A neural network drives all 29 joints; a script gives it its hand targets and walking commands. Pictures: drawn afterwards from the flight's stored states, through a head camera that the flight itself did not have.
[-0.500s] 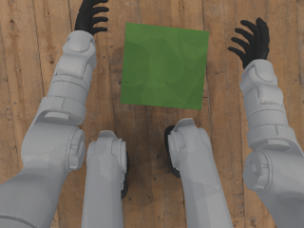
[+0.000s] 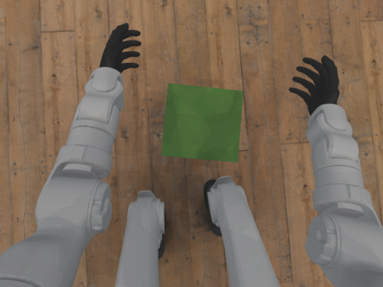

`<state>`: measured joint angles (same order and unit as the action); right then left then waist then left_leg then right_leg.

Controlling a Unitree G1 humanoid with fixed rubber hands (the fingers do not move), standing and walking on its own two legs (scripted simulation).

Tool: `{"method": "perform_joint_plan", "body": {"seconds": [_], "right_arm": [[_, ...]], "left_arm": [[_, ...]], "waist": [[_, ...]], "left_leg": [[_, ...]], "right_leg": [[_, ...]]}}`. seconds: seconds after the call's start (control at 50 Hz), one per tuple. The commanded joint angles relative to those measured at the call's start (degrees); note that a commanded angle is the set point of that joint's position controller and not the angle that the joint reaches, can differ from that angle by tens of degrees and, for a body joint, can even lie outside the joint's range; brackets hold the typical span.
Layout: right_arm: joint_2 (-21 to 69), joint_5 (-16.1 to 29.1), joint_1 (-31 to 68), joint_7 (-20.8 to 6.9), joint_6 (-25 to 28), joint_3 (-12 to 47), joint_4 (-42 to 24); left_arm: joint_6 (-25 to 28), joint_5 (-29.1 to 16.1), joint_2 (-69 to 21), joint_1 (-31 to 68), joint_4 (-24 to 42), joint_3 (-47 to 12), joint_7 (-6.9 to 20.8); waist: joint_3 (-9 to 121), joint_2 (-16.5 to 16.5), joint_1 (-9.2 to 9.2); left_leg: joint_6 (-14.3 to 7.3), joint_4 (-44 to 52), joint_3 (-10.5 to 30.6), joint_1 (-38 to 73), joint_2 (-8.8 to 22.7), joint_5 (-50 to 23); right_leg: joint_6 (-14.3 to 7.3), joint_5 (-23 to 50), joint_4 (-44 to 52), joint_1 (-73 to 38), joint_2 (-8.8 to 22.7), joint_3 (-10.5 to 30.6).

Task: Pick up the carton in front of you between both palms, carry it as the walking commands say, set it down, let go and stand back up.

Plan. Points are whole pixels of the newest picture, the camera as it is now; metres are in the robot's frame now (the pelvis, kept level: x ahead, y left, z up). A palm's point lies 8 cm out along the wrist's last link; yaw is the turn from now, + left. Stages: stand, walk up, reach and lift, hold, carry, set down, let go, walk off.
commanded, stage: set down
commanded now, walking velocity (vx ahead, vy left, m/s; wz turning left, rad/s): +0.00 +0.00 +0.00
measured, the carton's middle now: (199, 128) +0.43 -0.08 -0.43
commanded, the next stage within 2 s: let go in 0.20 s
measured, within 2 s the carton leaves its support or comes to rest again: neither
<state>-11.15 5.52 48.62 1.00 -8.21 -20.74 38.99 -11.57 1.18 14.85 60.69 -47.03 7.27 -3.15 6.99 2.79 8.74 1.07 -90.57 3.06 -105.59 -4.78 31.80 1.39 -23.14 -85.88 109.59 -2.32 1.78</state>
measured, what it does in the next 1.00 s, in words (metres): rises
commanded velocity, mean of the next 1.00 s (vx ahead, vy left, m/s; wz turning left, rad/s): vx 0.00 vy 0.00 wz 0.00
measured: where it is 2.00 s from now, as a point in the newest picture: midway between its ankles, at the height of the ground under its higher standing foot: (187, 228)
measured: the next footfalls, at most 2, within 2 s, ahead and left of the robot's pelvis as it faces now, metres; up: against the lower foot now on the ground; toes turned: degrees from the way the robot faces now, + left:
none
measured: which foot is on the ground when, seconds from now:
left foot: down 0.00-1.00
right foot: down 0.00-1.00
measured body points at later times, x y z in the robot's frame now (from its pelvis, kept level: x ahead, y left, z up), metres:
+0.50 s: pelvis +0.04 -0.02 +0.13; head +0.27 -0.03 +0.52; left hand +0.46 +0.13 +0.02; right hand +0.38 -0.28 +0.02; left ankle +0.05 +0.12 -0.52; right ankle +0.11 -0.12 -0.52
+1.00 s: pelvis +0.10 -0.01 +0.22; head +0.18 +0.00 +0.66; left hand +0.32 +0.20 +0.12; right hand +0.27 -0.25 +0.14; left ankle +0.05 +0.12 -0.52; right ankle +0.11 -0.12 -0.52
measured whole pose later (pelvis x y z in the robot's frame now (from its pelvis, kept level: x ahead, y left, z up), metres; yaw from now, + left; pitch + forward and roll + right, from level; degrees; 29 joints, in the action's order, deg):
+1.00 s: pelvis +0.10 -0.01 +0.22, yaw -1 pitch +9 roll +0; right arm -11.3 2.3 -13.1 -3.6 -0.1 -0.8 23.1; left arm 0.3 3.0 9.7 -6.0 -29.4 5.0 0.0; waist -0.4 -1.7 3.4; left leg 0.4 -28.0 4.7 -18.7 -1.1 18.1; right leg -0.5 -12.7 -27.5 23.6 -2.5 2.7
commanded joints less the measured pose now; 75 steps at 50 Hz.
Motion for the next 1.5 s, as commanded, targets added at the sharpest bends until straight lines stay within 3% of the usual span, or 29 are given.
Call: {"method": "perform_joint_plan", "body": {"seconds": [0.0, 0.2, 0.34, 0.44, 0.5, 0.56, 0.62, 0.68, 0.78, 0.92, 0.98, 1.08, 1.22, 1.3, 1.32, 1.38, 1.48], "right_arm": [[-5.36, -1.71, 5.89, -0.56, 1.82, -1.43, -4.31], [-4.19, -3.50, 1.83, -1.07, 3.57, -1.25, -4.73], [-5.28, -6.48, -12.67, -4.17, 4.78, 2.44, -8.83], [-6.82, -7.54, -22.08, -6.62, 5.51, 7.50, -12.59], [-6.66, -7.15, -26.96, -6.82, 6.56, 9.68, -13.69], [-5.46, -6.17, -33.78, -6.76, 7.44, 12.14, -12.66], [-4.76, -5.64, -42.08, -6.40, 8.07, 13.97, -12.94], [-4.34, -4.67, -48.85, -5.59, 8.92, 15.44, -16.50], [-3.96, -3.31, -56.62, -4.49, 9.93, 17.62, -20.76], [-5.69, -3.17, -61.73, -4.60, 8.74, 18.43, -20.49], [-6.56, -3.72, -62.12, -5.01, 7.58, 17.67, -19.65], [-7.07, -5.12, -60.31, -5.31, 5.28, 16.58, -19.59], [-7.76, -7.64, -60.76, -5.11, 2.42, 15.38, -19.67], [-7.78, -7.78, -60.33, -5.22, 1.72, 15.27, -19.93], [-9.47, -7.61, -57.35, -3.97, -0.92, 14.67, -22.84], [-9.45, -7.28, -59.77, -3.08, -2.00, 15.76, -21.74], [-8.51, -6.53, -59.11, -2.49, -2.89, 17.09, -21.36]], "left_arm": [[1.92, 1.89, 2.70, 10.75, 3.43, 2.00, 0.93], [3.69, 3.07, 2.11, 6.66, 4.06, 2.97, 1.84], [4.94, 5.64, -2.57, -11.29, 10.13, 4.48, -0.71], [6.43, 6.50, -5.62, -24.65, 16.40, 4.72, -3.15], [8.18, 4.63, -6.01, -28.61, 19.86, 3.25, -2.65], [9.66, 3.40, -5.38, -34.16, 19.83, 2.09, -1.42], [10.51, 3.66, -3.48, -42.51, 18.42, 2.21, -0.27], [11.54, 3.55, -2.03, -50.33, 18.94, 1.51, 0.77], [13.22, 2.22, -1.62, -58.80, 20.56, -0.12, 2.15], [12.58, 1.75, 0.17, -67.76, 22.92, -0.86, 3.19], [11.38, 1.26, 0.37, -69.84, 24.53, -1.83, 4.17], [9.01, -0.42, 0.13, -70.81, 26.80, -3.58, 5.98], [6.63, -1.61, 0.67, -71.56, 27.46, -4.65, 6.73], [6.00, -1.27, 0.92, -71.05, 27.73, -4.51, 6.49], [7.69, -2.21, 0.68, -73.12, 25.61, -4.34, 5.30], [7.85, -1.79, 1.14, -73.04, 25.76, -4.07, 4.07], [7.38, -1.71, 1.73, -71.14, 26.04, -4.39, 3.88]], "waist": [[51.38, 3.32, 2.43], [49.61, 3.79, 1.94], [52.39, 2.18, 0.10], [40.46, -2.94, -1.82], [32.16, -5.15, -1.38], [25.90, -4.91, -1.58], [23.02, -4.84, -2.83], [22.80, -5.52, -3.79], [17.66, -6.40, -4.27], [4.69, -0.23, -7.38], [0.37, 1.57, -7.68], [-5.36, 0.44, -7.81], [-8.97, -2.23, -7.37], [-10.17, -1.20, -7.63], [-6.90, -1.15, -8.04], [-6.42, 1.71, -8.51], [-7.88, 2.31, -8.42]], "left_leg": [[1.11, 15.73, -4.66, 27.69, -1.31, -14.59], [1.20, 26.94, -3.62, 38.35, -0.55, -17.58], [1.77, 34.87, -2.79, 50.86, -0.61, -24.97], [1.21, 43.65, -3.24, 50.51, -0.75, -19.68], [0.63, 47.70, -3.34, 51.48, -0.41, -16.09], [0.21, 50.29, -3.47, 54.54, 0.04, -14.24], [0.01, 52.36, -3.51, 57.86, 0.29, -15.89], [-0.13, 54.95, -3.31, 61.67, 0.39, -19.25], [-0.36, 60.41, -2.50, 69.32, 0.24, -23.58], [0.22, 67.03, -1.73, 86.24, 1.53, -29.62], [0.57, 68.90, -1.20, 90.71, 2.52, -30.43], [0.65, 70.86, -0.17, 92.71, 3.95, -29.20], [0.30, 72.18, 0.75, 92.88, 5.69, -29.54], [0.41, 71.97, 0.96, 92.92, 5.88, -30.18], [0.72, 69.29, 1.18, 96.47, 5.97, -36.55], [1.67, 67.39, 1.25, 98.36, 5.70, -41.57], [1.21, 67.77, 0.40, 96.19, 4.86, -37.96]], "right_leg": [[2.44, 23.26, 11.42, -40.98, -1.29, -6.95], [1.84, 25.51, 22.19, -51.96, -1.27, -5.55], [0.69, 30.81, 28.99, -66.13, -1.27, -4.40], [-0.18, 27.10, 35.70, -78.73, -0.70, -2.39], [-0.30, 25.22, 39.71, -83.80, 0.22, -0.76], [-0.21, 24.72, 42.92, -87.35, 1.11, 0.68], [0.16, 28.72, 45.46, -93.07, 1.87, 2.07], [0.52, 37.24, 47.44, -101.65, 2.45, 3.30], [0.80, 45.74, 51.39, -109.57, 2.99, 3.78], [0.48, 35.25, 59.51, -106.48, 1.19, 1.17], [-0.10, 29.14, 61.68, -105.70, 0.21, -0.05], [-0.69, 22.28, 62.77, -106.09, -1.01, -1.67], [-0.37, 20.24, 61.66, -108.97, -1.77, -2.59], [-0.53, 19.62, 61.11, -109.60, -1.83, -2.63], [-0.58, 18.33, 59.95, -107.13, -3.16, -2.91], [-0.80, 18.05, 59.69, -104.58, -2.98, -2.40], [-0.81, 18.94, 59.89, -104.20, -2.36, -1.64]]}}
